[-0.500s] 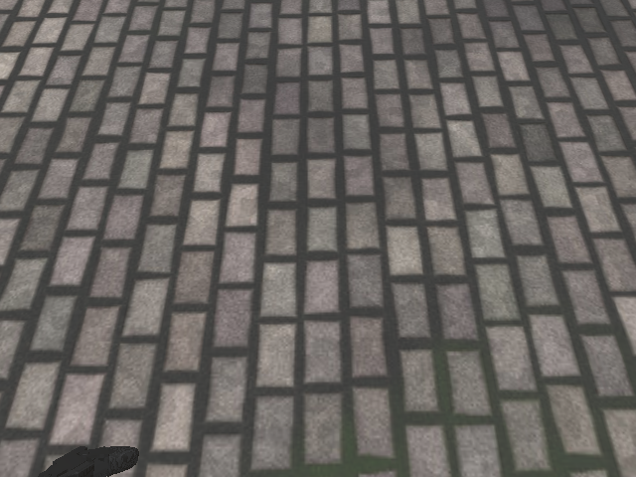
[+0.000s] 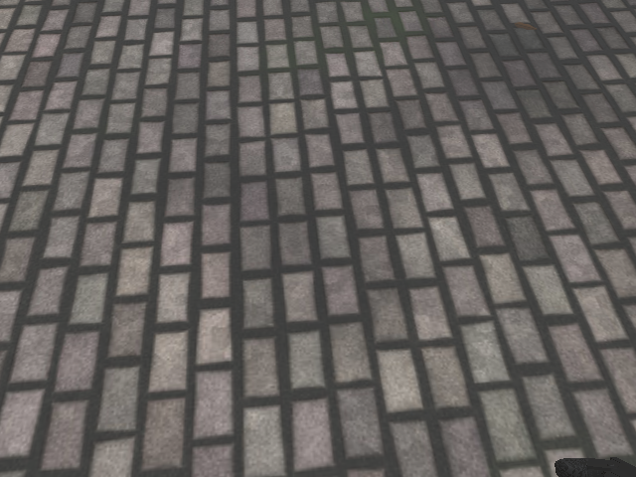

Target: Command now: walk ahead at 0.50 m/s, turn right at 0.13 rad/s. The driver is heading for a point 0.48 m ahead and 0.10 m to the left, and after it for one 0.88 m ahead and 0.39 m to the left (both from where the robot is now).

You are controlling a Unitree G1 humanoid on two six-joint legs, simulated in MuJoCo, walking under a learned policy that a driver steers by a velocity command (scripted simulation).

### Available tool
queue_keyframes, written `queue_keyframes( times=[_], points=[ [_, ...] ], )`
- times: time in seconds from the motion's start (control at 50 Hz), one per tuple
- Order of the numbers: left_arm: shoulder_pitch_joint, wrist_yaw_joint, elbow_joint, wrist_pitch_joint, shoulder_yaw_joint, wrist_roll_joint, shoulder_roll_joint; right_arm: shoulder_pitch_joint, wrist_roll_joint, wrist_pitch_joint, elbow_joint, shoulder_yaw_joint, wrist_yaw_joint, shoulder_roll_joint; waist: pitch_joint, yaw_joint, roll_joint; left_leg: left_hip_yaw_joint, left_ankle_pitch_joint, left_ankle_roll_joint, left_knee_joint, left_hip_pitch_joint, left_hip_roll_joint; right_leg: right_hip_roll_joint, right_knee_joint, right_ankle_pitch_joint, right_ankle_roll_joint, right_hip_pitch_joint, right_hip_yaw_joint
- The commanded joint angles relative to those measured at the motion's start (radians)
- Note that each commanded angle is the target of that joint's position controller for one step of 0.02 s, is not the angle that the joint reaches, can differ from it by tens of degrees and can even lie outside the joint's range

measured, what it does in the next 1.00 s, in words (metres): walks ahead, turning left: right foot, then left foot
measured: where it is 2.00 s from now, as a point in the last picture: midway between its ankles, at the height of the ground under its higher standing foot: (256, 347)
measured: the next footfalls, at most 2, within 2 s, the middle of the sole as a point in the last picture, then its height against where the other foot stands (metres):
right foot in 0.46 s outside the picture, level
left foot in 0.94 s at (264, 406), level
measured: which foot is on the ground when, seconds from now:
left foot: down 0.00-0.46, up 0.48-0.92, down 0.94-1.00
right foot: up 0.00-0.44, down 0.46-0.94, up 0.96-1.00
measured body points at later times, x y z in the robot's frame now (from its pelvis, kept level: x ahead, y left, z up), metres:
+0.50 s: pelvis +0.28 -0.02 +0.00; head +0.31 -0.02 +0.45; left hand +0.51 +0.22 -0.06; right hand +0.27 -0.31 -0.13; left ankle +0.11 +0.10 -0.70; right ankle +0.39 -0.13 -0.72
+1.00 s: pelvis +0.49 +0.05 -0.01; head +0.54 +0.08 +0.44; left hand +0.47 +0.35 -0.13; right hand +0.78 -0.13 -0.09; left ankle +0.58 +0.16 -0.72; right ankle +0.40 -0.13 -0.66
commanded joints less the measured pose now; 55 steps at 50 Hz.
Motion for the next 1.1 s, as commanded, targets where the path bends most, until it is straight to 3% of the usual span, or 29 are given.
queue_keyframes(
  times=[0.02, 0.06, 0.08, 0.16, 0.3, 0.36, 0.4, 0.44, 0.46, 0.48, 0.5, 0.52, 0.54, 0.56, 0.58, 0.62, 0.66, 0.76, 0.82, 0.86, 0.9, 0.92, 0.94, 0.96, 0.98, 1.0, 1.02, 1.04, 1.1],
  points=[
    [0.005, -0.002, -0.095, -0.034, 0.015, -0.025, 0.129, 0.305, 0.024, 0.005, 0.024, -0.058, -0.002, -0.164, -0.201, -0.151, 0.179, -0.693, -0.389, 0.230, -0.265, 0.716, 0.387, -0.033, 0.545, -0.044, 0.009, -0.643, 0.037],
    [-0.118, -0.004, -0.125, -0.040, 0.013, -0.003, 0.120, 0.195, 0.006, 0.018, 0.008, -0.039, -0.007, -0.120, -0.038, -0.113, 0.067, -0.470, -0.237, 0.188, -0.306, 0.467, 0.304, -0.119, 0.456, 0.103, 0.008, -0.625, -0.038],
    [-0.116, -0.005, -0.124, -0.038, 0.016, 0.007, 0.109, 0.170, -0.003, 0.015, 0.005, -0.031, -0.009, -0.101, -0.018, -0.085, 0.083, -0.409, -0.147, 0.178, -0.329, 0.394, 0.272, -0.152, 0.399, 0.153, 0.010, -0.576, -0.039],
    [-0.102, -0.005, -0.118, -0.025, 0.003, 0.010, 0.052, 0.177, 0.007, 0.005, 0.029, -0.035, -0.014, -0.124, -0.014, -0.057, 0.101, -0.264, 0.085, 0.201, -0.392, 0.315, 0.234, -0.177, 0.268, 0.232, 0.044, -0.530, -0.078],
    [-0.338, -0.022, -0.176, -0.051, -0.015, 0.009, 0.010, 0.290, 0.028, 0.031, 0.088, -0.043, -0.031, -0.166, 0.030, -0.134, 0.070, -0.153, 0.187, 0.162, -0.387, 0.333, 0.186, -0.127, -0.153, 0.543, 0.069, -0.463, -0.122],
    [-0.407, -0.039, -0.199, -0.066, -0.010, 0.001, 0.025, 0.332, 0.033, 0.049, 0.108, -0.046, -0.038, -0.173, 0.041, -0.144, 0.078, -0.204, 0.174, 0.155, -0.335, 0.393, 0.220, -0.103, -0.237, 0.530, 0.061, -0.443, -0.107],
    [-0.394, -0.044, -0.199, -0.074, 0.000, 0.001, 0.051, 0.331, 0.034, 0.060, 0.112, -0.053, -0.046, -0.184, 0.032, -0.116, 0.095, -0.246, 0.185, 0.136, -0.287, 0.433, 0.244, -0.094, -0.282, 0.472, 0.043, -0.394, -0.094],
    [-0.272, -0.038, -0.166, -0.081, 0.022, 0.003, 0.092, 0.307, 0.031, 0.067, 0.108, -0.056, -0.049, -0.190, -0.032, -0.037, 0.103, -0.234, 0.331, 0.104, -0.155, 0.415, 0.216, -0.072, -0.335, 0.432, 0.004, -0.192, -0.121],
    [-0.136, -0.028, -0.136, -0.082, 0.043, 0.014, 0.139, 0.301, 0.022, 0.065, 0.098, -0.044, -0.047, -0.158, -0.142, 0.028, 0.087, -0.199, 0.327, 0.072, 0.025, 0.328, 0.159, -0.118, -0.308, 0.451, -0.036, 0.043, -0.094],
    [0.043, -0.014, -0.118, -0.075, 0.062, 0.028, 0.215, 0.295, -0.008, 0.061, 0.059, -0.018, -0.047, -0.083, -0.318, 0.090, -0.057, -0.136, 0.023, 0.030, 0.348, 0.131, 0.068, -0.329, -0.264, 0.463, -0.095, 0.339, 0.116],
    [0.048, -0.023, -0.101, -0.063, 0.065, 0.031, 0.244, 0.439, 0.027, 0.044, 0.041, 0.000, -0.043, -0.017, -0.425, 0.009, -0.351, -0.120, -0.479, -0.010, 0.621, -0.191, -0.030, -0.506, -0.385, 0.233, -0.232, 0.552, 0.536],
    [0.016, -0.023, -0.112, -0.060, 0.041, 0.021, 0.134, 0.381, 0.049, 0.043, 0.062, -0.027, -0.045, -0.132, -0.312, 0.041, -0.203, -0.177, -0.439, -0.015, 0.722, -0.284, 0.032, -0.467, -0.439, 0.094, -0.200, 0.465, 0.511],
    [-0.034, -0.019, -0.110, -0.059, 0.027, 0.014, 0.091, 0.290, 0.053, 0.045, 0.041, -0.041, -0.044, -0.165, -0.180, 0.042, -0.135, -0.154, -0.341, -0.015, 0.726, -0.313, 0.066, -0.433, -0.456, 0.125, -0.164, 0.341, 0.347],
    [-0.089, -0.021, -0.105, -0.060, 0.019, 0.018, 0.075, 0.255, 0.044, 0.050, 0.037, -0.041, -0.046, -0.148, -0.116, 0.012, -0.068, -0.137, -0.266, -0.024, 0.702, -0.275, 0.102, -0.390, -0.486, 0.226, -0.149, 0.219, 0.245],
    [-0.129, -0.023, -0.098, -0.061, 0.015, 0.021, 0.053, 0.237, 0.034, 0.056, 0.031, -0.045, -0.045, -0.134, -0.064, -0.012, -0.071, -0.136, -0.218, -0.031, 0.660, -0.251, 0.126, -0.356, -0.520, 0.297, -0.146, 0.131, 0.164],
    [-0.171, -0.022, -0.084, -0.073, 0.018, 0.027, 0.046, 0.257, 0.039, 0.079, 0.027, -0.043, -0.038, -0.093, -0.032, -0.052, -0.100, -0.127, -0.170, -0.042, 0.629, -0.178, 0.153, -0.330, -0.582, 0.374, -0.148, 0.025, 0.053],
    [-0.182, -0.019, -0.064, -0.084, 0.026, 0.024, 0.063, 0.233, 0.034, 0.096, 0.008, -0.041, -0.038, -0.070, -0.002, -0.066, -0.075, -0.125, -0.134, -0.055, 0.588, -0.196, 0.163, -0.336, -0.620, 0.447, -0.160, -0.011, -0.024],
    [-0.192, -0.002, -0.032, -0.072, 0.042, 0.025, 0.111, 0.114, 0.023, 0.091, -0.041, -0.031, -0.016, -0.049, 0.043, -0.047, -0.038, -0.077, 0.098, -0.062, 0.296, -0.181, 0.149, -0.299, -0.618, 0.639, -0.140, -0.007, -0.228],
    [-0.164, 0.011, -0.013, -0.051, 0.052, 0.013, 0.144, 0.038, 0.014, 0.087, -0.081, -0.031, 0.006, -0.048, 0.028, -0.020, -0.044, -0.011, 0.165, -0.048, 0.154, -0.103, 0.111, -0.302, -0.555, 0.793, -0.112, 0.029, -0.298],
    [-0.164, 0.015, -0.007, -0.038, 0.059, -0.009, 0.163, 0.029, 0.015, 0.095, -0.104, -0.043, 0.018, -0.074, 0.010, -0.031, -0.063, -0.001, 0.113, -0.023, 0.107, -0.082, 0.095, -0.323, -0.491, 0.835, -0.090, 0.088, -0.307],
    [-0.187, 0.020, -0.012, -0.026, 0.069, -0.032, 0.185, 0.090, 0.007, 0.105, -0.105, -0.065, 0.021, -0.115, -0.034, -0.077, -0.079, 0.036, 0.026, 0.016, 0.070, 0.011, 0.044, -0.327, -0.347, 0.975, -0.063, 0.119, -0.318],
    [-0.201, 0.020, -0.016, -0.018, 0.068, -0.039, 0.178, 0.191, 0.006, 0.107, -0.083, -0.087, 0.017, -0.149, -0.083, -0.135, -0.056, 0.054, 0.066, 0.045, 0.003, 0.141, 0.004, -0.297, -0.194, 0.985, -0.036, 0.099, -0.339],
    [-0.165, 0.017, -0.012, -0.018, 0.057, -0.026, 0.146, 0.293, 0.004, 0.109, -0.057, -0.114, -0.001, -0.208, -0.143, -0.178, 0.021, 0.020, 0.247, 0.081, -0.063, 0.325, -0.011, -0.234, 0.029, 0.832, 0.018, 0.006, -0.357],
    [-0.078, 0.008, -0.038, -0.019, 0.021, 0.047, 0.030, 0.286, 0.007, 0.117, -0.070, -0.127, -0.028, -0.311, -0.208, -0.088, 0.310, -0.292, 0.763, 0.178, 0.012, 0.578, 0.226, -0.121, 0.371, -0.031, 0.087, -0.299, -0.353],
    [-0.003, -0.002, -0.050, -0.024, 0.007, 0.039, 0.053, 0.237, -0.014, 0.102, -0.137, -0.116, -0.018, -0.327, -0.423, -0.063, 0.314, -0.728, 0.626, 0.402, -0.083, 0.736, 0.420, 0.008, 0.649, -0.292, 0.118, -0.494, -0.140],
    [-0.098, -0.006, -0.045, -0.023, 0.027, 0.007, 0.138, 0.215, -0.004, 0.097, -0.157, -0.102, -0.005, -0.254, -0.421, -0.129, 0.117, -0.647, 0.477, 0.358, -0.146, 0.689, 0.368, -0.046, 0.668, -0.189, 0.098, -0.527, -0.039],
    [-0.170, 0.000, -0.072, -0.018, 0.024, -0.004, 0.133, 0.170, 0.009, 0.091, -0.150, -0.091, -0.005, -0.217, -0.299, -0.111, 0.085, -0.541, 0.356, 0.306, -0.162, 0.584, 0.318, -0.071, 0.608, -0.094, 0.083, -0.563, -0.055],
    [-0.184, 0.015, -0.059, -0.010, 0.023, 0.012, 0.120, 0.132, 0.021, 0.093, -0.146, -0.082, -0.011, -0.186, -0.212, -0.083, 0.021, -0.474, 0.283, 0.258, -0.177, 0.464, 0.271, -0.107, 0.535, -0.029, 0.086, -0.554, -0.055],
    [-0.165, 0.022, -0.060, 0.015, 0.029, 0.022, 0.126, 0.082, 0.003, 0.104, -0.160, -0.076, -0.030, -0.166, -0.173, -0.028, 0.089, -0.420, 0.068, 0.225, -0.253, 0.244, 0.201, -0.118, 0.375, 0.069, 0.080, -0.412, -0.059]
  ],
)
